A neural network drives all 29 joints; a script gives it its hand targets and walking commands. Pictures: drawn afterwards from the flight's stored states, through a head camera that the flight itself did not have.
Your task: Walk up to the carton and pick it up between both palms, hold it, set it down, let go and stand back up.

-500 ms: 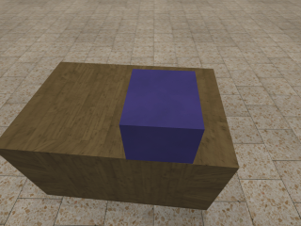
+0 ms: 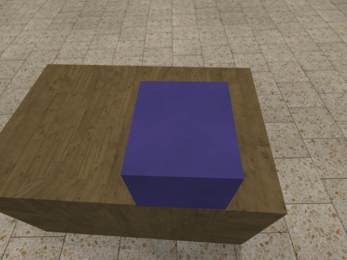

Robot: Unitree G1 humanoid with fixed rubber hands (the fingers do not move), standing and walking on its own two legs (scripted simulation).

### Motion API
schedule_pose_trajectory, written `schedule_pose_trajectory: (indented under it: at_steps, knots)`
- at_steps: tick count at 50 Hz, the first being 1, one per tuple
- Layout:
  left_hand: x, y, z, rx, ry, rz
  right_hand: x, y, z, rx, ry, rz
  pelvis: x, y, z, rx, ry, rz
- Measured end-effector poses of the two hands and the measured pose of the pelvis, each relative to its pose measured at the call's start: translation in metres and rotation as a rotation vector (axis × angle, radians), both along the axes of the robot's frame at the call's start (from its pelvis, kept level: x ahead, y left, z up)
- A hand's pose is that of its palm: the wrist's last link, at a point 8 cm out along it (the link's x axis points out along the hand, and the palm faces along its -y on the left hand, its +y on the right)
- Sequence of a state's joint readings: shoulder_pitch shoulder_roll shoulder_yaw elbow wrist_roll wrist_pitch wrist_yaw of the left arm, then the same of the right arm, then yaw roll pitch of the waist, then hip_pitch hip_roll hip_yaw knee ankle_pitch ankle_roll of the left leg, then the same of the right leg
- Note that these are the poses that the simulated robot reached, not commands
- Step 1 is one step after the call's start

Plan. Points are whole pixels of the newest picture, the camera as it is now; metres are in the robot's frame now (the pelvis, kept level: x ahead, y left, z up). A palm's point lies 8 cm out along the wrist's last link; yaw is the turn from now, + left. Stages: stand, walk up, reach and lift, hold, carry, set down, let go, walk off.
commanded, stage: walk up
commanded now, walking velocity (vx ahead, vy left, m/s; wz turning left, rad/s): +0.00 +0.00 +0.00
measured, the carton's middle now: (182, 144) +0.45 -0.02 -0.08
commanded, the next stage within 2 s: stand in 0.62 s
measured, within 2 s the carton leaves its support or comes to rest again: neither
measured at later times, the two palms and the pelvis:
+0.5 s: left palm out of the picture +0.00 +0.22 -0.13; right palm out of the picture +0.05 -0.20 -0.13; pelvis +0.04 +0.01 +0.02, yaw -1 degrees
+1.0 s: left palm out of the picture +0.03 +0.20 -0.14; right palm out of the picture +0.02 -0.18 -0.14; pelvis +0.06 +0.00 +0.01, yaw -1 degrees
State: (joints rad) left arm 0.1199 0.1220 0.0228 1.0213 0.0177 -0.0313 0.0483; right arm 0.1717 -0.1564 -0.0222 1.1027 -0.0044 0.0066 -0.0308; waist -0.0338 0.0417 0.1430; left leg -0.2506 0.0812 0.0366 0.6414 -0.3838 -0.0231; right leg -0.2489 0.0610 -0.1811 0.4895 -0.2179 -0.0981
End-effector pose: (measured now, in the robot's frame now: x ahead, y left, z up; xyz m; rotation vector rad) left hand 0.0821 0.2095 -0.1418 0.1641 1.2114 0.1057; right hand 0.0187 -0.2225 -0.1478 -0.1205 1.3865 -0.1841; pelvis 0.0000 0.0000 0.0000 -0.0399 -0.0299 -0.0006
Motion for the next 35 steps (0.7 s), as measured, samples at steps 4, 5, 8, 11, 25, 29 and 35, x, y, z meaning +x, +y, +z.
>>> schedule_pose_trajectory:
  at_steps: [4,5,8,11,25,29,35]
  knots:
    - [-0.018,0.011,-0.002,-0.016,0.064,0.051,0.025,-0.005,0.014,-0.039,-0.032,0.034,0.010,0.001,0.005,0.020,-0.014,0.000]
    - [-0.023,0.013,-0.001,-0.018,0.077,0.064,0.029,-0.005,0.017,-0.041,-0.035,0.042,0.013,0.001,0.007,0.023,-0.013,0.002]
    - [-0.039,0.017,0.002,-0.017,0.116,0.086,0.042,0.000,0.021,-0.038,-0.051,0.059,0.020,0.003,0.012,0.029,-0.011,0.001]
    - [-0.054,0.020,0.004,-0.012,0.157,0.097,0.051,0.008,0.021,-0.022,-0.069,0.060,0.025,0.005,0.014,0.032,-0.015,-0.004]
    - [-0.079,0.006,0.007,-0.035,0.262,0.112,0.031,0.021,0.016,0.007,0.014,0.027,0.040,0.011,0.016,0.034,-0.012,-0.011]
    - [-0.073,0.001,0.006,-0.042,0.259,0.105,0.019,0.026,0.014,0.019,0.053,0.016,0.043,0.010,0.016,0.035,-0.009,-0.012]
    - [-0.060,-0.003,0.006,-0.046,0.241,0.086,0.006,0.033,0.013,0.042,0.087,-0.006,0.049,0.009,0.016,0.035,-0.004,-0.012]
